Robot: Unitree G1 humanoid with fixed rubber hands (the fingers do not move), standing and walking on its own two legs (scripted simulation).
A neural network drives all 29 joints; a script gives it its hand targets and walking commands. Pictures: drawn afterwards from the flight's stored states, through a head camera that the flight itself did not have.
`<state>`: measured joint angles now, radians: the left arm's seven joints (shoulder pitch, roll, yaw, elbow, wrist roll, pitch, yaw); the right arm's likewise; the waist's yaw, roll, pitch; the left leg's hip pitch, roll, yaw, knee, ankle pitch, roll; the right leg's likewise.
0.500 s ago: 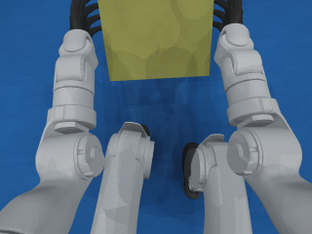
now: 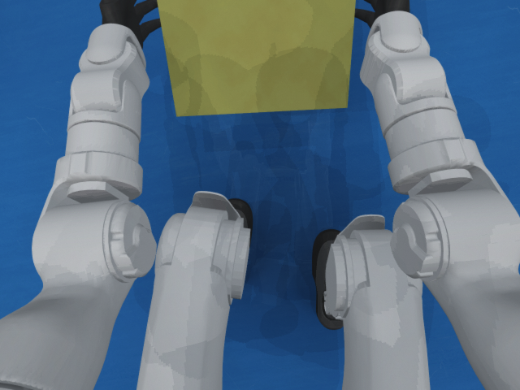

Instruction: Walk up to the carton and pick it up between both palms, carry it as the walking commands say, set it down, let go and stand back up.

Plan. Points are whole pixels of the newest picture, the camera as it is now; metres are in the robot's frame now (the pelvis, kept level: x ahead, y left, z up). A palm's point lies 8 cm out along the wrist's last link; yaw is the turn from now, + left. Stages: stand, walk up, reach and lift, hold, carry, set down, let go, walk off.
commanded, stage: set down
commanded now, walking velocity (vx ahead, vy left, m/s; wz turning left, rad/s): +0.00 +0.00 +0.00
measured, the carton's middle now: (257, 23) +0.55 +0.11 -0.24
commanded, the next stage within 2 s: none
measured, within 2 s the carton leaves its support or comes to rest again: rests again in 1.80 s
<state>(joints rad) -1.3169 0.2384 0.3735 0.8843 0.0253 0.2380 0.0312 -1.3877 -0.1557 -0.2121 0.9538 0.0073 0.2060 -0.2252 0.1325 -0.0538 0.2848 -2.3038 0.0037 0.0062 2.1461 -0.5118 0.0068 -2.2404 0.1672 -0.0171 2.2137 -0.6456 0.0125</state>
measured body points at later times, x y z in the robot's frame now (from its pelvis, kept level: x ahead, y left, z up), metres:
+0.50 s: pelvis -0.01 +0.00 +0.00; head +0.35 +0.04 +0.26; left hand +0.50 +0.26 -0.17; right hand +0.56 -0.04 -0.17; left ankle +0.12 +0.12 -0.34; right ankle +0.09 -0.10 -0.34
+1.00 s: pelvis +0.00 +0.00 +0.00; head +0.37 +0.04 +0.25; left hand +0.51 +0.26 -0.18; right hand +0.57 -0.05 -0.18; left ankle +0.12 +0.12 -0.34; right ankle +0.09 -0.10 -0.34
